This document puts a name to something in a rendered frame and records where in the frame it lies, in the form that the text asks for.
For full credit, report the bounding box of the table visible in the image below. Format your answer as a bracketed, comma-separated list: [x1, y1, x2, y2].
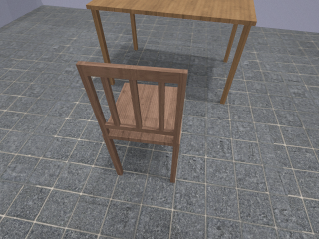
[86, 0, 257, 104]

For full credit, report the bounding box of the chair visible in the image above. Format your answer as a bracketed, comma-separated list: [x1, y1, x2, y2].
[76, 61, 188, 183]

